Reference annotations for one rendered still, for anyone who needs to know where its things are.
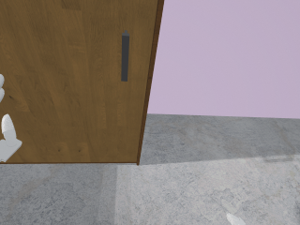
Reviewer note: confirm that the wardrobe door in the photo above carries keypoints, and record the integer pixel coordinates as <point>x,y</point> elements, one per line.
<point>62,67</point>

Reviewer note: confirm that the robot right hand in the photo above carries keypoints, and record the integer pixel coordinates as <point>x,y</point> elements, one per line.
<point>234,220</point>

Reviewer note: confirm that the robot left hand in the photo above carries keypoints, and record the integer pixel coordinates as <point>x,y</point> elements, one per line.
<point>11,144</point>

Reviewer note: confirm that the handle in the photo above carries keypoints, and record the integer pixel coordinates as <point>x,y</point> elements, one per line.
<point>124,56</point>

